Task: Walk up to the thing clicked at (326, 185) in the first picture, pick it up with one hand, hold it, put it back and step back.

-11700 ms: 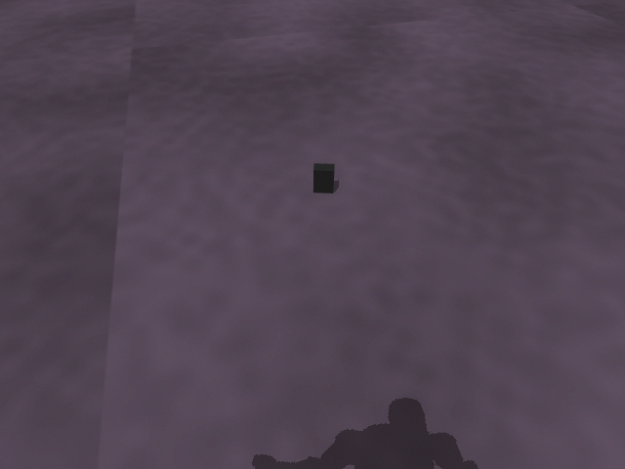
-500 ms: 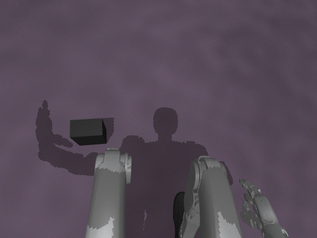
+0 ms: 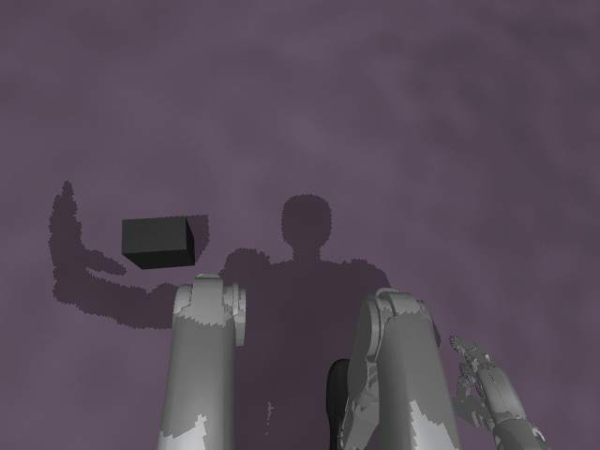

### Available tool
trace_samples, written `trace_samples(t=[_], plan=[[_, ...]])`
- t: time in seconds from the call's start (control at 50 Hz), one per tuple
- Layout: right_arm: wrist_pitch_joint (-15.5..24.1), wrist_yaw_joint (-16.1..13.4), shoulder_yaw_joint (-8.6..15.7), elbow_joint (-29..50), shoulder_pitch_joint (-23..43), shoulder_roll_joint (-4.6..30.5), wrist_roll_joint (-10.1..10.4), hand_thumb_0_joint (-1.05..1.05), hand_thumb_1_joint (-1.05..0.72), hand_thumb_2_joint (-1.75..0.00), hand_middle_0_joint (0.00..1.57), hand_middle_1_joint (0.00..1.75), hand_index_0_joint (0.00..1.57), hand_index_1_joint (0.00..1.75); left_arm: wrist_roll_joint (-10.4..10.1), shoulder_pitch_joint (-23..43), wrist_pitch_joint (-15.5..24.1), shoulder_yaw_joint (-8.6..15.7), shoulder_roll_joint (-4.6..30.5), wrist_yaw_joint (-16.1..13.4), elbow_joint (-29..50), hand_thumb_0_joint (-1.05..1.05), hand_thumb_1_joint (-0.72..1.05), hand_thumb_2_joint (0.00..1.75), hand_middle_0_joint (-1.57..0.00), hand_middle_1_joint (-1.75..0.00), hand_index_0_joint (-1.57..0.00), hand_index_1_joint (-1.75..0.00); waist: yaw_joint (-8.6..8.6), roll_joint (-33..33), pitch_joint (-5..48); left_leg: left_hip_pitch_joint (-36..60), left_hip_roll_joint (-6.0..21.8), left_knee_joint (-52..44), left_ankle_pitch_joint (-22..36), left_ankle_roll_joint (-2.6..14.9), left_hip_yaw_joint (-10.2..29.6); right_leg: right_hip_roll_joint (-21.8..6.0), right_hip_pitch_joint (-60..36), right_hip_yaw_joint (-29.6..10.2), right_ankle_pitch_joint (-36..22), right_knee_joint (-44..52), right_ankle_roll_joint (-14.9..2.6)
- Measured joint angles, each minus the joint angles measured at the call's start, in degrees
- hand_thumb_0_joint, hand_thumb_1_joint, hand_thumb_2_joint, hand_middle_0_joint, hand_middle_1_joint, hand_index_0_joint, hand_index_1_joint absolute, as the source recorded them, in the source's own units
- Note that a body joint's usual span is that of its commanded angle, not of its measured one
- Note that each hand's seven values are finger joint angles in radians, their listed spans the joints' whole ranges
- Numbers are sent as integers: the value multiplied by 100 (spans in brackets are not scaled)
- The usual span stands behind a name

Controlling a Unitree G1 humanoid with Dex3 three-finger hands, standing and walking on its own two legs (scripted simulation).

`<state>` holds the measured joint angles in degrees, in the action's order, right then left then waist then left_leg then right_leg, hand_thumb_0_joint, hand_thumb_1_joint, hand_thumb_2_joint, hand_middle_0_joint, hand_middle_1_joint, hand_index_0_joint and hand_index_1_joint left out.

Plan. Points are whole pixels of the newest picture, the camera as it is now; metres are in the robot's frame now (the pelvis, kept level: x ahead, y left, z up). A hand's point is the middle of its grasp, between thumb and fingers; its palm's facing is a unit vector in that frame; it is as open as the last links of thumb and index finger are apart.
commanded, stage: go down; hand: left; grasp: from the side
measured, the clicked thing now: (162, 244) +0.40 +0.27 -0.29
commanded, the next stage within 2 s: approach in 0.08 s
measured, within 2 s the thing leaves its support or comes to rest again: neither
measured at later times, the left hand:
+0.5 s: hand out of the picture +0.29 +0.44 -0.07, palm faces +0.34 -0.94 +0.01, open 17.7 cm
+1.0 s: hand (105, 266) +0.34 +0.34 -0.25, palm faces +0.22 -0.97 +0.08, open 17.6 cm
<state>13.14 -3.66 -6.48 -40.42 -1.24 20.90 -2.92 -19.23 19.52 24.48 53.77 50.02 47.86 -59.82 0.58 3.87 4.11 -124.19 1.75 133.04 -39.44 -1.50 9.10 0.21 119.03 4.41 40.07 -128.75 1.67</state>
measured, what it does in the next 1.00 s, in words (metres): lowers itself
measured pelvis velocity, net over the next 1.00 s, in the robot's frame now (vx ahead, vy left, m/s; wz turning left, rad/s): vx -0.01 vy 0.02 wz -0.13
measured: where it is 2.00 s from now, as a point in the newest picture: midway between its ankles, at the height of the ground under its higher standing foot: (276, 435)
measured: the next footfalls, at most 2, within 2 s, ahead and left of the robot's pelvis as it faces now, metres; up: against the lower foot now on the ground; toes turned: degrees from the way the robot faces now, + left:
none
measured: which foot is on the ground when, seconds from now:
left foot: down 0.00-1.00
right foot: down 0.00-1.00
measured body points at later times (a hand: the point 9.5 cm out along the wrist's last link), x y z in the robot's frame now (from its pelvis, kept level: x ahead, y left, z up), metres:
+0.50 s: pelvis +0.00 +0.00 -0.03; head +0.20 +0.11 +0.36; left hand +0.26 +0.49 -0.06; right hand +0.23 -0.25 -0.10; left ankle +0.08 +0.13 -0.33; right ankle +0.10 -0.13 -0.33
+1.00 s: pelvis -0.01 +0.02 -0.09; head +0.20 +0.18 +0.27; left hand +0.32 +0.39 -0.25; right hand +0.20 -0.23 -0.12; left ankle +0.08 +0.13 -0.33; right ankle +0.10 -0.13 -0.33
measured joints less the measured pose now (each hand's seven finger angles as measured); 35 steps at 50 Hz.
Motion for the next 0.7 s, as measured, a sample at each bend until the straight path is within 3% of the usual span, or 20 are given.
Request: trace_samples(t=[0.22,0.3,0.48,0.56,0.64,0.7], plan=[[3,-2,18,6,29,-30,32,0,-94,-92,20,30,20,30,-95,-18,11,-76,-135,15,234,-1,-56,3,-7,-2,-5,-4,-38,27,68,-10,-7,26,11,7,-6,-1,6,-8,-4,-27,1],[26,2,9,16,49,-36,38,0,-94,-91,20,30,20,30,-214,8,100,-111,-127,27,60,-1,-57,3,-8,-3,-5,-6,-14,23,111,-22,-5,29,14,21,-17,1,17,-18,-7,-29,8],[113,80,-220,29,276,44,-210,0,-93,-91,20,30,20,30,-468,364,1053,-297,-206,28,-814,-1,-60,2,-9,-5,-6,-8,92,241,-222,-218,25,420,-13,4,90,81,221,34,-47,-357,21],[69,132,-427,51,460,45,-386,0,-92,-91,20,30,20,30,-317,575,1430,-393,-286,-11,-1136,-1,-60,1,-9,-6,-6,-8,214,449,-487,-325,26,761,-56,-40,233,136,320,120,-61,-628,25],[-41,188,-684,117,697,17,-589,0,-92,-91,20,30,20,30,-125,600,1779,-279,-189,-101,-1335,-1,-60,1,-10,-6,-7,-8,388,674,-815,-378,20,1117,-110,-90,438,201,352,253,-88,-872,41],[-136,230,-867,177,819,15,-740,0,-93,-91,20,30,20,30,-121,579,2080,-235,-96,-196,-1386,-1,-60,1,-10,-6,-8,-8,475,835,-1046,-402,3,1345,-139,-110,571,238,349,337,-106,-1018,59]])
